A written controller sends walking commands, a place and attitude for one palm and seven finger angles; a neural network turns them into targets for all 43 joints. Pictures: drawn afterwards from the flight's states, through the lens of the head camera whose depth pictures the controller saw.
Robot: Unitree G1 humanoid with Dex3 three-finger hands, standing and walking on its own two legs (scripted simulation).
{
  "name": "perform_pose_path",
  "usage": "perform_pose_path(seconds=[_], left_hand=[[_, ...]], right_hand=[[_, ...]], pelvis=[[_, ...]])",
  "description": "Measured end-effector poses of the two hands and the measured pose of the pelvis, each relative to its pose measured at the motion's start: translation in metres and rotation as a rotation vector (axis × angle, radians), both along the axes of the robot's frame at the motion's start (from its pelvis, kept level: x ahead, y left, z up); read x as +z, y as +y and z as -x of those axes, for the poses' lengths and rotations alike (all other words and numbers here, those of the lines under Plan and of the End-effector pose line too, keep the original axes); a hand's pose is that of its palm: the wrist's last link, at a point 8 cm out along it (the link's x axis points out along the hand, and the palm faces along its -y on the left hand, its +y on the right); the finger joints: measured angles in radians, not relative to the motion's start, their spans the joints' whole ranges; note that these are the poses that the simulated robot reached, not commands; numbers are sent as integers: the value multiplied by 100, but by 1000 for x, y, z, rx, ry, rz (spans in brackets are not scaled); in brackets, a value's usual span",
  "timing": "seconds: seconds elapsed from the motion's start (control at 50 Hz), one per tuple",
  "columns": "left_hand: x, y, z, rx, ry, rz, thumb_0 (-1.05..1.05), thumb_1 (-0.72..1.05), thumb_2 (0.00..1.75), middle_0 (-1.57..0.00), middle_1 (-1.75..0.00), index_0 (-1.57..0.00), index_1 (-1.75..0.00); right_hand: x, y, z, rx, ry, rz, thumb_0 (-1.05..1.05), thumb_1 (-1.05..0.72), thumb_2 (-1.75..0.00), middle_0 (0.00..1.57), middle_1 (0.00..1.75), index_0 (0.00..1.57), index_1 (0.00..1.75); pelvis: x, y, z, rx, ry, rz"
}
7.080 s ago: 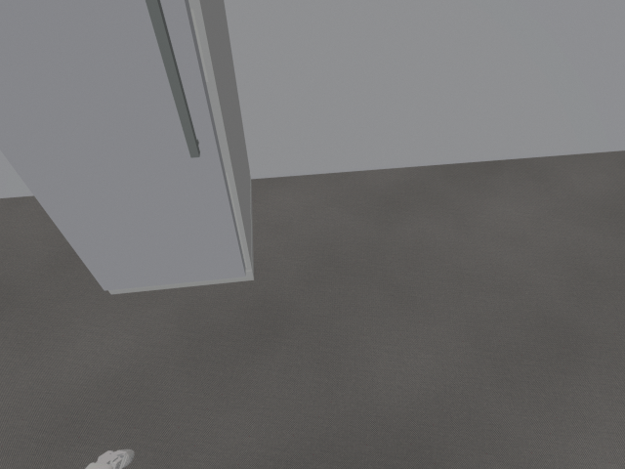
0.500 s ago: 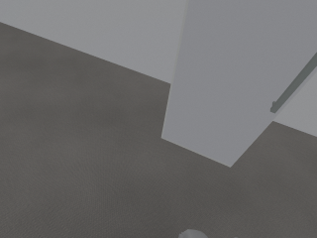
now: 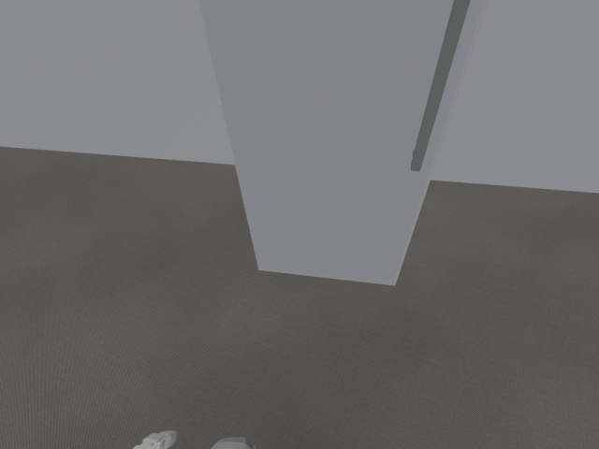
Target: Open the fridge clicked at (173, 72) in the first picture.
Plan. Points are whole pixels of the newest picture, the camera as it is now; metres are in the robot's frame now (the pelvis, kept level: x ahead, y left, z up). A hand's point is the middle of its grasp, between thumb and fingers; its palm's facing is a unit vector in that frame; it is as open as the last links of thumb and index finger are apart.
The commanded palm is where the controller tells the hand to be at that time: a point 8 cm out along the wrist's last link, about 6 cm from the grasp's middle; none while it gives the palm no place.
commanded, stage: take the last steps up to it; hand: right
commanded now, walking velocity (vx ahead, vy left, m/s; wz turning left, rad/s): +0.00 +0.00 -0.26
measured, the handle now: (437, 81) +0.73 -0.23 +0.11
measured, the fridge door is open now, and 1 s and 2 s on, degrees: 0 0 0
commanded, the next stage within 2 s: come to a stop and stand still in 0.98 s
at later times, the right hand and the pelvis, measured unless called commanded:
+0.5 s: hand out of the picture -0.04 -0.13 -0.16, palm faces +0.19 +0.96 -0.21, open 7.4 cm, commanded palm none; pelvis +0.04 +0.03 +0.00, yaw -7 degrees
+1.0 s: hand (460, 387) +0.25 -0.24 -0.16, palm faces +0.13 +0.97 -0.21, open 7.4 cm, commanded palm none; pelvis +0.19 -0.04 +0.00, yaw -5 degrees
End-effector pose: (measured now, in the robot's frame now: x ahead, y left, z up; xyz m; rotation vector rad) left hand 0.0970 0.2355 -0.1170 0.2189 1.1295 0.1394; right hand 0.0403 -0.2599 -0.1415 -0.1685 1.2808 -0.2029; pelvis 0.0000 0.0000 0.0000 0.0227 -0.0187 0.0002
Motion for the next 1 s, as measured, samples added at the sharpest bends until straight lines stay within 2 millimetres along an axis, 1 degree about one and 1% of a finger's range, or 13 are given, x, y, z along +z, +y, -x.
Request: perform_pose_path(seconds=[0.08, 0.2, 0.28, 0.4, 0.46, 0.52, 0.6, 0.68, 0.72, 0.78, 0.88, 0.94, 1.0], left_hand=[[-11, 0, 20, 14, 42, 32, 0, 90, 89, -21, -30, -21, -30], [-37, 22, 56, 44, 122, 71, 0, 91, 89, -21, -30, -21, -30], [-42, 35, 71, 33, 201, 86, 1, 91, 89, -21, -30, -21, -30], [-32, 43, 64, 33, 231, 85, 1, 91, 90, -20, -29, -20, -30], [-30, 39, 52, 16, 254, 76, 1, 91, 90, -20, -29, -20, -30], [-29, 28, 29, -17, 264, 67, 1, 91, 90, -20, -29, -20, -30], [-29, -1, -22, -80, 228, 59, 1, 91, 90, -20, -29, -20, -30], [-35, -38, -84, -127, 112, 42, 1, 91, 90, -20, -29, -20, -30], [-33, -54, -104, -118, 55, 45, 1, 91, 90, -20, -29, -20, -30], [-22, -63, -121, -52, -8, 41, -1, 93, 89, -21, -30, -21, -30], [-15, -61, -128, -23, 21, 23, -2, 96, 89, -21, -30, -21, -30], [-21, -60, -122, -10, 93, 36, -1, 94, 89, -21, -30, -21, -30], [-30, -58, -115, 17, 172, 62, -1, 93, 89, -21, -30, -20, -30]], right_hand=[[5, 13, -11, 3, -43, 1, 1, -90, -90, 20, 30, 20, 30], [9, 45, -18, 18, -115, 13, 1, -90, -90, 20, 30, 20, 30], [14, 64, 5, -29, -109, 7, 0, -90, -90, 20, 30, 20, 30], [18, 74, 59, -109, 49, -6, 0, -92, -89, 20, 30, 20, 30], [16, 80, 81, -150, 126, -32, 1, -91, -89, 20, 30, 20, 30], [13, 84, 97, -195, 196, -65, 1, -91, -90, 20, 30, 20, 30], [7, 82, 109, -249, 285, -115, 1, -90, -90, 20, 30, 20, 30], [-10, 66, 106, -276, 367, -163, 1, -90, -90, 20, 30, 20, 30], [-15, 53, 90, -252, 386, -169, 1, -90, -89, 20, 30, 20, 30], [-16, 28, 42, -196, 332, -151, 1, -90, -89, 20, 30, 20, 30], [-10, -11, -71, -128, 108, -87, 1, -91, -90, 20, 30, 19, 30], [-1, -25, -138, -97, -17, -47, 1, -91, -90, 19, 30, 19, 30], [8, -30, -196, -56, -102, -14, 1, -92, -90, 19, 30, 19, 30]], pelvis=[[-1, 7, 4, -23, -3, 8], [-10, 28, 5, -49, -4, 42], [-6, 37, -1, -72, -14, 44], [5, 38, -20, -96, -6, 52], [5, 32, -32, -112, 3, 45], [4, 22, -46, -125, 14, 37], [-2, 2, -67, -137, 25, 26], [-18, -26, -93, -129, 24, 16], [-19, -34, -102, -112, 12, 25], [-12, -43, -119, -90, 3, 28], [-2, -49, -150, -89, 3, 37], [-1, -49, -170, -90, 2, 46], [-3, -44, -191, -87, -3, 54]])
